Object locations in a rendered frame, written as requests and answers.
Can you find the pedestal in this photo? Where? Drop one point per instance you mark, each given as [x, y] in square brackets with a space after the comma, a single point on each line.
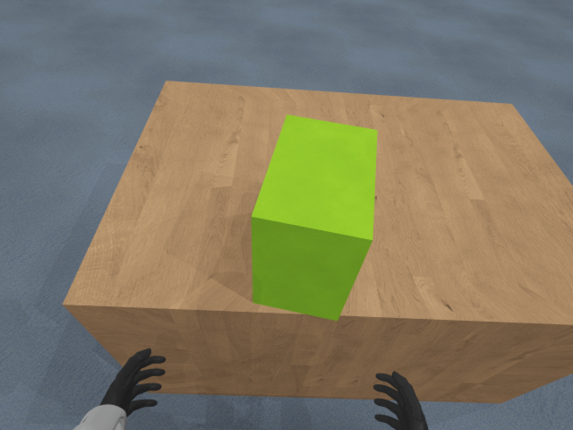
[466, 289]

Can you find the robot right hand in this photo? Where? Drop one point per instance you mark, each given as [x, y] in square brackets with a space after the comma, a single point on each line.
[408, 410]

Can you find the carton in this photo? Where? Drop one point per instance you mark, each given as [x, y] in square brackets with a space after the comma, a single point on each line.
[312, 224]

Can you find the left robot forearm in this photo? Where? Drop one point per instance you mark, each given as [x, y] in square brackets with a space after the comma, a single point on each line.
[104, 417]

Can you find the robot left hand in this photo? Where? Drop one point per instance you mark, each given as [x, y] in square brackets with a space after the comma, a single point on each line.
[123, 389]

